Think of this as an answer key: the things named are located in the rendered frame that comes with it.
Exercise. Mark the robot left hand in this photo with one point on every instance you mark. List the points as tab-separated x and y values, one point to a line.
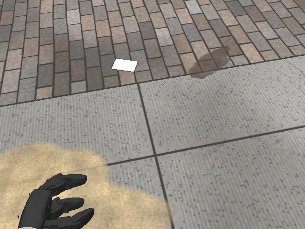
43	212

